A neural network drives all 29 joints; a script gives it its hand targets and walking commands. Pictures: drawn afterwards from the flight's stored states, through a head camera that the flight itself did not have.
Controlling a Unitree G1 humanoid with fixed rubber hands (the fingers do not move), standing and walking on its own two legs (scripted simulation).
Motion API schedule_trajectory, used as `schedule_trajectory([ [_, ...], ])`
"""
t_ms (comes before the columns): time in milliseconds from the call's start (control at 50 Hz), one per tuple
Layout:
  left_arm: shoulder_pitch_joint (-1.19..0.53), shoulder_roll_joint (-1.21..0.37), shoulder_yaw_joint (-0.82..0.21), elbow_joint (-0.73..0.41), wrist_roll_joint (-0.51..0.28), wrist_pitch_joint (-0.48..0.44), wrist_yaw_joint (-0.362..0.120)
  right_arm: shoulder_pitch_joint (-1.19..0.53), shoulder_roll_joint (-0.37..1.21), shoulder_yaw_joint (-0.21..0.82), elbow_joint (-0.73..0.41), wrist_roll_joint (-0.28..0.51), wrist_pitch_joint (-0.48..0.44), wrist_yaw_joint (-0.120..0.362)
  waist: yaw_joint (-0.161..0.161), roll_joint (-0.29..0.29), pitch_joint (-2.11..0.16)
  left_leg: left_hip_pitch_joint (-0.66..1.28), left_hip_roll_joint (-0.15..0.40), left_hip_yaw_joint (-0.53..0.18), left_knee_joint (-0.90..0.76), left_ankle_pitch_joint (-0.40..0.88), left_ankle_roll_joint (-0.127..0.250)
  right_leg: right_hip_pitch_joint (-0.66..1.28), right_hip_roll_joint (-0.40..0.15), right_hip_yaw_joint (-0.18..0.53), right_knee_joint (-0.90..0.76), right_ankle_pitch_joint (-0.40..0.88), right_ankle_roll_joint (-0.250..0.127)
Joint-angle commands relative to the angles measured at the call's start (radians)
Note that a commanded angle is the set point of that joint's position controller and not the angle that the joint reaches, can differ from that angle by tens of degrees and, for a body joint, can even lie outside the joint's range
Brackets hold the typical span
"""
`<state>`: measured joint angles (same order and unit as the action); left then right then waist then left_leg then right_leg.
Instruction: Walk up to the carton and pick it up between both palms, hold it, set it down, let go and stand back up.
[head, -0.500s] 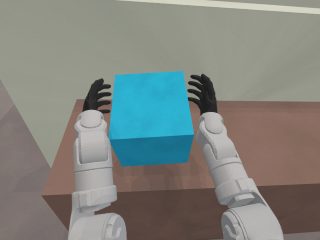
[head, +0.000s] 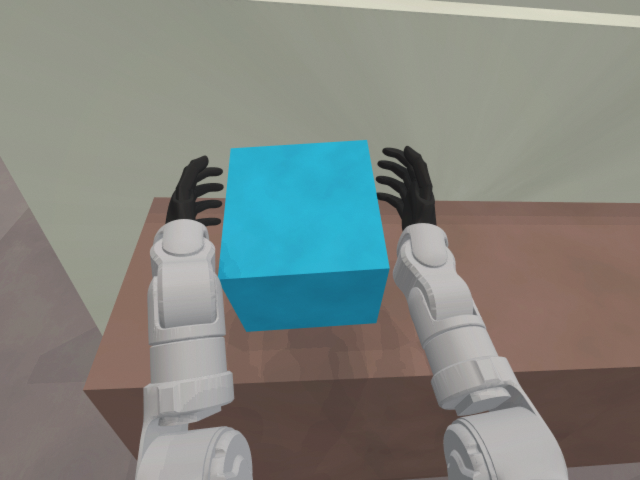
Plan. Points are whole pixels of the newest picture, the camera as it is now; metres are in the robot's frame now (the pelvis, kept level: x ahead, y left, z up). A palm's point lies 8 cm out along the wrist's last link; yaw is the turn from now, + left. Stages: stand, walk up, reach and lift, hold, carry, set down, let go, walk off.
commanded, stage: set down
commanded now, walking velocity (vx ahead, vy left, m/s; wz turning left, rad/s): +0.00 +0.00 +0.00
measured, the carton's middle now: (305, 238) +0.39 +0.00 +0.11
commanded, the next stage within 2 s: none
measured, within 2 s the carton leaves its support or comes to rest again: neither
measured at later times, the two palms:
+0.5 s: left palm (196, 255) +0.36 +0.14 +0.12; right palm (406, 226) +0.38 -0.13 +0.15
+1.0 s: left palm (194, 266) +0.36 +0.14 +0.10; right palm (395, 233) +0.39 -0.12 +0.13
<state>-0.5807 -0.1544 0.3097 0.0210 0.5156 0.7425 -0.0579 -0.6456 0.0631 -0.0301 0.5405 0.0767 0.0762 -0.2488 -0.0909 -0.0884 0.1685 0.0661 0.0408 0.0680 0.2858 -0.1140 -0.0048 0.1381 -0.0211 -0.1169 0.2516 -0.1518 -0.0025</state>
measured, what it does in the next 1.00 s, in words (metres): stands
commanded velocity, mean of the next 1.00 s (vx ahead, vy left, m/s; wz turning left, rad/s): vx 0.00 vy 0.00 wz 0.00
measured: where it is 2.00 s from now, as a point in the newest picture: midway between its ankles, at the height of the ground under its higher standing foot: outside the picture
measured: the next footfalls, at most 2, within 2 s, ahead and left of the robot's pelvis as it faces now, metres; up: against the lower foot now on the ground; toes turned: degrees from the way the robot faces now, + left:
none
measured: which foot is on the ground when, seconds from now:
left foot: down 0.00-1.00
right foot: down 0.00-1.00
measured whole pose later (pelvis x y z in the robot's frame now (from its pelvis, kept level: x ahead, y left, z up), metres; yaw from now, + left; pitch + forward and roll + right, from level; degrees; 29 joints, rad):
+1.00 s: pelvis +0.02 -0.01 +0.00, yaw +0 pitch -6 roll +0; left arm -0.38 -0.19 0.26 0.13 0.43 0.40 0.03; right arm -0.53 0.05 -0.03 0.67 0.00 -0.28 -0.19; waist 0.00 -0.06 0.12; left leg -0.05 0.06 0.06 0.27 -0.12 -0.03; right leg 0.02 0.00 -0.13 0.24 -0.16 -0.02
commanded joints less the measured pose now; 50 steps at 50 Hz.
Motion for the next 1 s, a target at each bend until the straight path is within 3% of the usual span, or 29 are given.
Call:
schedule_trajectory([
  [0,-0.477,-0.342,-0.390,-0.098,-0.165,-0.085,-0.140,-0.572,0.374,0.323,-0.264,0.039,-0.061,0.130,0.013,0.092,-0.379,0.133,-0.048,0.029,0.015,0.207,0.017,-0.040,0.057,-0.045,-0.027,0.119,0.019],
  [140,-0.411,-0.346,-0.340,-0.042,-0.134,-0.151,-0.154,-0.471,0.342,0.225,-0.181,-0.064,-0.130,0.158,0.020,0.088,-0.263,0.059,-0.034,0.046,-0.064,-0.017,0.031,-0.101,0.037,-0.051,-0.052,-0.071,0.008],
  [220,-0.377,-0.373,-0.361,-0.016,-0.137,-0.234,-0.144,-0.438,0.346,0.191,-0.158,-0.124,-0.217,0.178,0.025,0.096,-0.289,0.062,-0.030,0.050,-0.062,-0.015,0.026,-0.119,0.033,-0.060,-0.045,-0.069,0.004],
  [320,-0.333,-0.396,-0.406,-0.011,-0.149,-0.318,-0.115,-0.417,0.356,0.236,-0.139,-0.145,-0.300,0.181,0.044,0.081,-0.357,0.090,-0.030,0.047,-0.026,0.109,0.020,-0.096,0.039,-0.059,-0.032,0.056,0.008],
  [460,-0.302,-0.426,-0.487,-0.080,-0.178,-0.381,-0.085,-0.412,0.392,0.372,-0.172,-0.093,-0.357,0.151,0.063,0.070,-0.470,0.088,-0.039,0.028,0.032,0.316,0.009,0.010,0.042,-0.030,0.010,0.373,0.024],
  [540,-0.261,-0.420,-0.486,-0.085,-0.176,-0.379,-0.082,-0.374,0.387,0.402,-0.155,-0.069,-0.351,0.134,0.066,0.069,-0.444,0.046,-0.043,0.019,0.026,0.294,0.010,0.033,0.031,-0.013,0.018,0.435,0.031],
  [680,-0.212,-0.411,-0.444,-0.063,-0.161,-0.354,-0.093,-0.323,0.364,0.373,-0.108,-0.069,-0.334,0.128,0.063,0.064,-0.367,0.018,-0.040,0.021,-0.002,0.208,0.014,-0.005,0.021,-0.008,0.000,0.356,0.030],
  [820,-0.250,-0.442,-0.474,-0.051,-0.176,-0.399,-0.073,-0.357,0.355,0.330,-0.099,-0.096,-0.374,0.144,0.061,0.088,-0.427,0.067,-0.027,0.016,0.020,0.262,-0.005,-0.075,0.035,-0.028,-0.012,0.282,0.011],
  [980,-0.286,-0.454,-0.440,0.036,-0.162,-0.452,-0.036,-0.375,0.344,0.254,0.021,-0.144,-0.395,0.181,0.089,0.094,-0.429,0.077,-0.010,0.021,0.002,0.223,-0.002,-0.156,0.042,-0.031,-0.039,0.121,-0.007],
])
